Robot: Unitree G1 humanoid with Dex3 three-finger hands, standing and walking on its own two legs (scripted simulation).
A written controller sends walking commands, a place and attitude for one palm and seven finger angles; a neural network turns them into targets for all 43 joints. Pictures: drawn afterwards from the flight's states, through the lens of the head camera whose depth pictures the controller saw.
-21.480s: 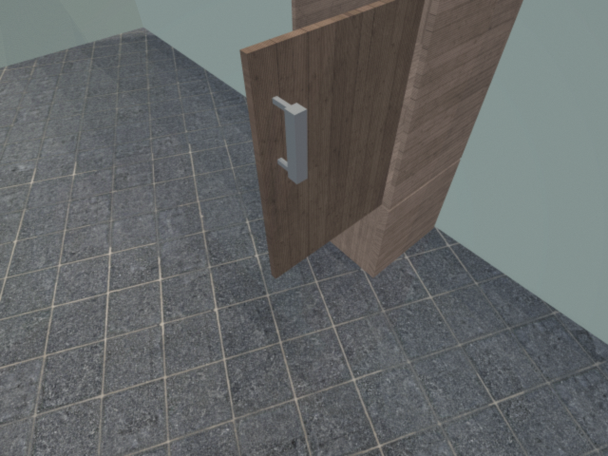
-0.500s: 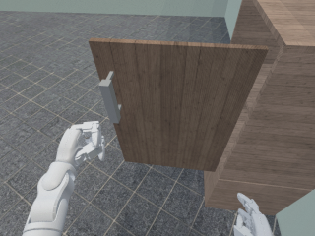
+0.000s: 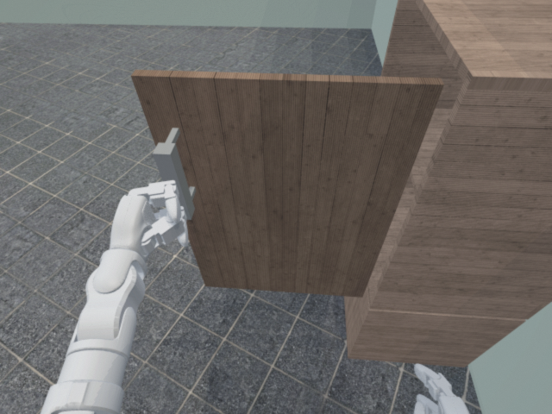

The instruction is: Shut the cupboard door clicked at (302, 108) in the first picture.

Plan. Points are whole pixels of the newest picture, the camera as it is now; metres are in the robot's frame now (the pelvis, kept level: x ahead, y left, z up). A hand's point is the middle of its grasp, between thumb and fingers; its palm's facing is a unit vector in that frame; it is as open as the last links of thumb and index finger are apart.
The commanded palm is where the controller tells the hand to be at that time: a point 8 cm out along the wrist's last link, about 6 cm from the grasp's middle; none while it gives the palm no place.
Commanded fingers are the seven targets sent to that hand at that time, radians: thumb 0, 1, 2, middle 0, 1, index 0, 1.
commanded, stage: bring the fist close to the handle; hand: left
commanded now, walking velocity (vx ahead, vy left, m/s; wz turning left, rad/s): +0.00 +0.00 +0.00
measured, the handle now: (180, 174) +0.45 +0.19 +0.10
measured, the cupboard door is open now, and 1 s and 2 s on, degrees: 90 83 72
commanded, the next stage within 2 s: push the door shut along its arc in 0.18 s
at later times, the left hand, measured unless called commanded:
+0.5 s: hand (187, 218) +0.36 +0.15 +0.11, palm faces -0.07 -1.00 -0.04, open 3.1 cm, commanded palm +0.34 +0.20 +0.11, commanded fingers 0.00 0.90 0.90 -1.30 -1.50 -1.30 -1.50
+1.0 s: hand (193, 187) +0.42 +0.15 +0.11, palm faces -0.19 -0.98 -0.01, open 3.2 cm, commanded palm +0.41 +0.20 +0.11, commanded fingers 0.00 0.90 0.90 -1.30 -1.50 -1.30 -1.50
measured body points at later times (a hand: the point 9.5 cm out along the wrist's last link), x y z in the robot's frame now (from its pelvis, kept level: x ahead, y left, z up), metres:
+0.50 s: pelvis -0.01 -0.01 +0.00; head +0.01 -0.02 +0.45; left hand +0.36 +0.21 +0.11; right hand +0.16 -0.24 -0.09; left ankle +0.01 +0.10 -0.73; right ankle +0.00 -0.10 -0.73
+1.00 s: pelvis -0.01 +0.00 -0.01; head +0.03 +0.00 +0.44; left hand +0.42 +0.21 +0.12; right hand +0.09 -0.26 -0.12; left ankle +0.01 +0.10 -0.73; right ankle +0.00 -0.10 -0.73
